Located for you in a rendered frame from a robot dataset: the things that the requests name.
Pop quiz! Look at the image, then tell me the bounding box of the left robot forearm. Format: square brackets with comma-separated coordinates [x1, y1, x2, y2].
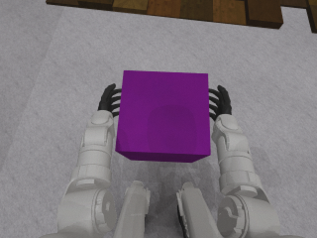
[56, 110, 115, 230]

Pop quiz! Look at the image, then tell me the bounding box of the robot left upper arm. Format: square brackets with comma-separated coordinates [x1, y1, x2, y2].
[39, 187, 117, 238]

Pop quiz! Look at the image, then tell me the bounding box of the left robot hand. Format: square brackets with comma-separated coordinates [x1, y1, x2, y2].
[97, 83, 122, 118]

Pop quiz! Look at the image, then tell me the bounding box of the carton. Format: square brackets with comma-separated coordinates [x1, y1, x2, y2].
[115, 70, 211, 163]

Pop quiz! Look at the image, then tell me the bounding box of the right robot hand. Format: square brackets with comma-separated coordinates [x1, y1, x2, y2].
[208, 85, 232, 122]

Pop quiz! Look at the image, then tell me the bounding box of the right robot thigh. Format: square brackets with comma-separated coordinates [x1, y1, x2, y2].
[176, 186, 223, 238]

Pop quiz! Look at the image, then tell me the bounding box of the robot right upper arm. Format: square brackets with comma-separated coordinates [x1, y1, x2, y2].
[216, 193, 305, 238]

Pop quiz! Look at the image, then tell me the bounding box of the robot left shin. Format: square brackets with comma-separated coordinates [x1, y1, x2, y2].
[124, 180, 144, 198]

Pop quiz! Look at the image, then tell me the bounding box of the right robot forearm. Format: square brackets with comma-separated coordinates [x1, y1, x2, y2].
[211, 114, 280, 226]

